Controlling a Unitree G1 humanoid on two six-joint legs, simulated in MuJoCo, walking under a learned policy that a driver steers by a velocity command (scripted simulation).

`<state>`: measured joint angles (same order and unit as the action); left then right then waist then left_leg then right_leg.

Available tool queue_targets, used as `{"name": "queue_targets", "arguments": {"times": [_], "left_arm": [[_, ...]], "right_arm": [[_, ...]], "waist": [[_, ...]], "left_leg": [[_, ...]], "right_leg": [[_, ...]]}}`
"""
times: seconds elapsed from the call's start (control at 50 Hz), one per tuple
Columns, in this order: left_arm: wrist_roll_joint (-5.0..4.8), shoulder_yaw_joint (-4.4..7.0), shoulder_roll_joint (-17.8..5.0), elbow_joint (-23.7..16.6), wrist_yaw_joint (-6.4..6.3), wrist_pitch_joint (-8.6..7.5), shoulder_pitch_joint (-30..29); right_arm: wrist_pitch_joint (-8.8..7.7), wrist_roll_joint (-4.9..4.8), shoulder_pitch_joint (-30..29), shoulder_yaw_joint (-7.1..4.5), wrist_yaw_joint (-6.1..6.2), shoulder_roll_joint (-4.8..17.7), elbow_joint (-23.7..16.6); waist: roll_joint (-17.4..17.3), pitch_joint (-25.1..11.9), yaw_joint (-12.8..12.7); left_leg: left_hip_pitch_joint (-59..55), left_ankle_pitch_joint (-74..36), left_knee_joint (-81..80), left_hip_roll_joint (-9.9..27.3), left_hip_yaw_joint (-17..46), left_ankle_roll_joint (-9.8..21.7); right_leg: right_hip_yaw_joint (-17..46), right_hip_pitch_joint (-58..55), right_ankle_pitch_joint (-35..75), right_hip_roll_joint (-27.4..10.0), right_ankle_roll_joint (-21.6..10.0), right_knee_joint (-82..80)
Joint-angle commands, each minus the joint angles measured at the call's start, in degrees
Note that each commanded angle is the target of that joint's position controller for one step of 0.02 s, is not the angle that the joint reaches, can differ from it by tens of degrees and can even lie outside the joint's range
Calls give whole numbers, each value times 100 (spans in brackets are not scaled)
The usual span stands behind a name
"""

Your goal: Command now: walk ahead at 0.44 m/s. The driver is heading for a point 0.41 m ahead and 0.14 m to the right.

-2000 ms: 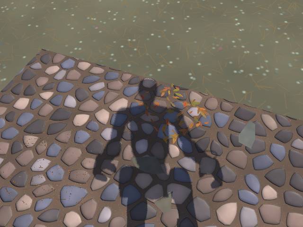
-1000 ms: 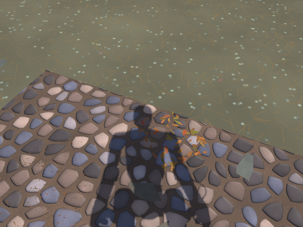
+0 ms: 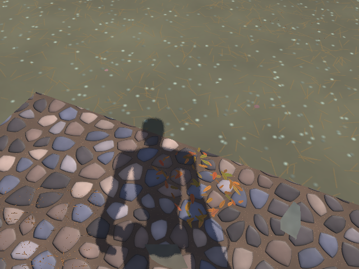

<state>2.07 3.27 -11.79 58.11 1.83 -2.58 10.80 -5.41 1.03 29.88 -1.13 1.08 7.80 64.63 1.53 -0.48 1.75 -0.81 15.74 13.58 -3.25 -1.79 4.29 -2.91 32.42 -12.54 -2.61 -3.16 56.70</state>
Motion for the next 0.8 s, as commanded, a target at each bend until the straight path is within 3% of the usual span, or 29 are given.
{"name": "queue_targets", "arguments": {"times": [0.02, 0.08, 0.12, 0.16, 0.18, 0.2, 0.22, 0.24, 0.26, 0.28, 0.3, 0.32, 0.36, 0.4, 0.46, 0.54, 0.62, 0.66, 0.68, 0.7, 0.72, 0.74, 0.76, 0.78, 0.8], "left_arm": [[-28, -42, -30, -517, 17, -3, -753], [-96, -117, 20, -808, 19, 6, -1398], [-111, -99, -99, -884, -14, 5, -1390], [-120, -4, -313, -751, -95, -35, -781], [-138, 73, -440, -518, -134, -77, -42], [-114, 155, -549, -208, -175, -119, 837], [11, 273, -904, -26, -216, -143, 1651], [95, 381, -1391, -38, -183, -113, 1842], [-143, 353, -1210, -54, -107, -45, 1326], [-187, 264, -910, -199, -92, -55, 663], [-171, 189, -599, -229, -74, -100, 414], [-143, 137, -443, -202, -100, -145, 378], [-137, 43, -268, -83, -174, -253, 523], [-120, 21, -355, 13, -197, -342, 813], [-115, -24, -443, 55, -207, -305, 1035], [-147, -104, -361, 134, -249, -216, 1373], [-71, -135, -340, 225, -338, -144, 1492], [-69, -137, -350, 235, -384, -125, 1393], [-115, -132, -375, 238, -397, -128, 1293], [-150, -140, -361, 217, -391, -164, 1379], [-234, -196, -110, 219, -401, -165, 1950], [-353, -197, 56, 467, -427, -20, 2340], [-215, -121, -217, 404, -440, 96, 1881], [-87, -104, -170, 345, -412, 157, 1481], [-43, -115, -59, 341, -377, 216, 1284]], "right_arm": [[-86, 0, 383, -22, 25, 537, -82], [-101, 5, 417, -18, 42, 649, -72], [-117, 2, 369, -38, 53, 765, -57], [-140, 0, 194, -75, 60, 906, -72], [-126, 10, 96, -112, 68, 1013, -84], [-102, -9, 13, -136, 64, 1067, -102], [-89, -18, 102, -101, 41, 916, -189], [-78, -133, 701, -17, -64, 228, -306], [-75, -13, 257, -144, -93, 712, -388], [-107, 15, -444, -179, -111, 822, -665], [-159, 39, -809, -183, -119, 816, -770], [-142, 73, -904, -195, -124, 743, -809], [23, 139, -684, -172, -123, 529, -792], [153, 140, -687, -165, -102, 439, -817], [255, 96, -1239, -152, -90, 470, -1007], [290, -14, -1975, -92, -78, 470, -1180], [265, -24, -2150, -91, 7, 569, -1145], [211, -14, -1834, -121, 57, 617, -995], [156, 1, -1484, -133, 85, 610, -856], [71, 43, -1066, -177, 112, 807, -729], [43, 71, -681, -231, 115, 1128, -666], [133, -25, -691, -171, 95, 884, -653], [167, -53, -895, -70, 53, 617, -701], [197, -31, -1211, -46, 63, 606, -733], [233, 1, -1430, -13, 105, 575, -750]], "waist": [[-645, 818, -16], [-802, 912, 80], [-851, 861, -12], [-812, 498, -349], [-777, 93, -669], [-654, -355, -1032], [-279, -854, -1265], [1038, -1374, -830], [533, -1157, -737], [295, -245, -534], [-176, 107, -424], [-281, 254, -241], [-202, 250, 47], [-143, 216, 135], [95, 224, 73], [363, 95, -228], [377, 154, -337], [332, 199, -207], [198, 164, -1], [-86, -132, 86], [-735, -737, -127], [-1259, -1214, -46], [-892, -865, -58], [-658, -399, -118], [-502, -163, -232]], "left_leg": [[-61, -2511, -533, 1330, 864, 617], [178, -3056, -538, 1274, 622, 608], [104, -3775, -403, 1405, 558, 582], [-134, -5401, 401, 1462, 392, 458], [-288, -5872, 1235, 1425, 227, 379], [-12, -5532, 2345, 1279, 32, 277], [1001, -3745, 3892, 1066, -128, 215], [2962, 776, 6206, -47, -223, -24], [3661, 937, 6727, 75, 440, 84], [4000, 354, 6569, 424, 454, 130], [3806, -49, 6198, 627, 443, 116], [3506, -158, 5861, 750, 465, 61], [2915, 8, 5402, 795, 386, -132], [2759, 91, 5017, 720, 219, -283], [2853, -430, 4150, 619, -4, -380], [2640, -1252, 3002, 441, -203, -326], [2471, -989, 2402, 340, -131, -210], [2096, -787, 1805, 275, -79, -81], [1606, -1313, 1083, 288, -52, -11], [718, -3125, 867, 735, 371, 79], [-410, -5909, 1382, 1855, 1297, 597], [-517, -6488, 1285, 2593, 2056, 1496], [-3, -5283, 907, 2525, 2231, 1554], [533, -4160, 606, 2277, 2019, 1402], [967, -3319, 347, 2053, 1769, 1186]], "right_leg": [[-239, 1044, 344, 39, 103, -605], [-467, 395, 644, 210, 25, -1723], [-545, -132, 673, 318, -167, -2115], [-559, -978, 535, 561, -402, -2284], [-571, -1629, 496, 707, -524, -2440], [-542, -2675, 678, 704, -641, -2791], [569, -3898, -275, -255, -865, -2895], [3789, -5097, -920, -1895, -1797, -3576], [4690, -4737, -1599, -1749, -1854, -4344], [3774, -3927, -1506, -1610, -1678, -4418], [3165, -3215, -682, -1380, -1521, -4540], [2701, -2722, 15, -1121, -1377, -4580], [1869, -2192, 2140, -901, -1239, -4491], [1285, -2034, 3996, -799, -1210, -4314], [753, -2032, 4938, -535, -964, -4192], [518, -2405, 5053, -361, -516, -3998], [736, -2907, 4933, -596, -588, -3639], [914, -3071, 4900, -686, -622, -3232], [889, -3049, 4711, -596, -513, -2839], [838, -2731, 3884, -401, -321, -2334], [623, -2083, 1287, -12, -143, -1544], [347, -1794, -1818, 561, -28, -748], [510, -1521, -2685, 561, -6, -393], [598, -1444, -2520, 497, 50, -286], [639, -1536, -2200, 384, 116, -440]]}}
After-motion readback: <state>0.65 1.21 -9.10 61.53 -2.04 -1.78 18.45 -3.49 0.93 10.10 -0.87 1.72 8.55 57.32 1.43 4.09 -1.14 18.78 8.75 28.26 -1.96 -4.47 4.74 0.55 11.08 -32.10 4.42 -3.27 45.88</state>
